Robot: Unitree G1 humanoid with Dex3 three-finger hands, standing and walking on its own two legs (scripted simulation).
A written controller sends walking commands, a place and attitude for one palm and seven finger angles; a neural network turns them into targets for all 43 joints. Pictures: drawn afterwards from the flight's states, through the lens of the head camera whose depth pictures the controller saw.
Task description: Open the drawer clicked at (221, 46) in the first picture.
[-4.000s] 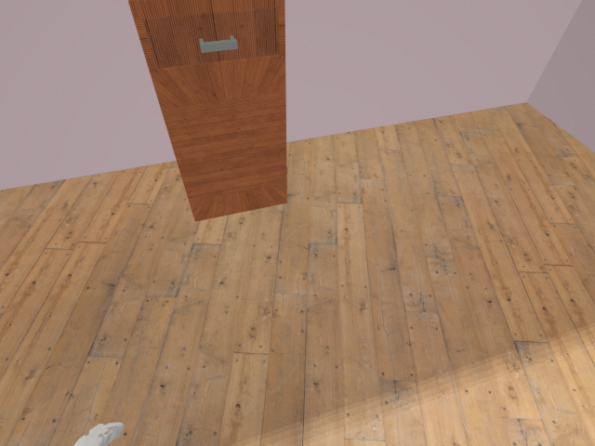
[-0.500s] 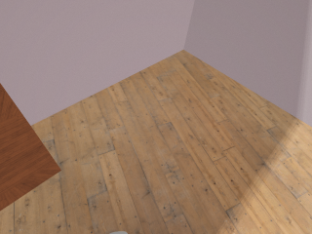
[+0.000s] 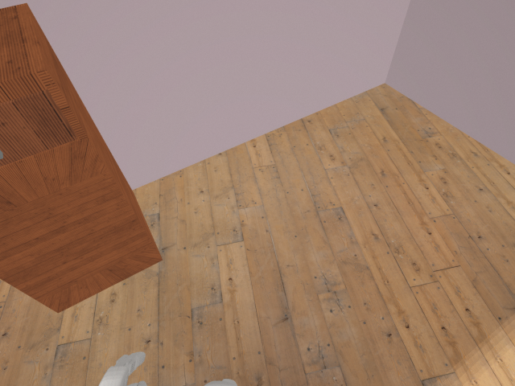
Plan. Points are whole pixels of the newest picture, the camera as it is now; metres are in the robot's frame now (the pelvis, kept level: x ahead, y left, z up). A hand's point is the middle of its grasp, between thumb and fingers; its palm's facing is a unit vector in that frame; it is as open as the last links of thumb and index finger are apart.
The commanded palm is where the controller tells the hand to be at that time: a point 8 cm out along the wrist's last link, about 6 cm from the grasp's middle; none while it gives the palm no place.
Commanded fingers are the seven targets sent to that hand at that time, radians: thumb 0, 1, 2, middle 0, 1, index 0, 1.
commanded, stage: turn to face it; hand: left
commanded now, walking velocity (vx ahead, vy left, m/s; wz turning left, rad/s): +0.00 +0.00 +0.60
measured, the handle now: out of the picture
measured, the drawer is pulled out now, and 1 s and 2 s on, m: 0.00 0.00 0.00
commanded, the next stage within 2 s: take the last steps up to it in 0.84 s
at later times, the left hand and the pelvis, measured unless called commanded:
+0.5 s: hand out of the picture -0.09 +0.24 -0.18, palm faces +0.37 -0.89 -0.26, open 7.4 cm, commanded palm none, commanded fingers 0.00 0.90 0.90 -0.20 -0.30 -0.20 -0.30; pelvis -0.03 +0.03 -0.01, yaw +19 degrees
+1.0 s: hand out of the picture -0.02 +0.22 -0.14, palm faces +0.45 -0.85 -0.27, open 7.4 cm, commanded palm none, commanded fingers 0.00 0.90 0.90 -0.20 -0.30 -0.20 -0.30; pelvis -0.02 +0.01 +0.01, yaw +28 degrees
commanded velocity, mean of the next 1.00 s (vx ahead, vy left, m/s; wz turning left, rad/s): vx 0.02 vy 0.00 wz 0.38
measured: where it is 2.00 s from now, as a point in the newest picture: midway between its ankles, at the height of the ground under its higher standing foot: outside the picture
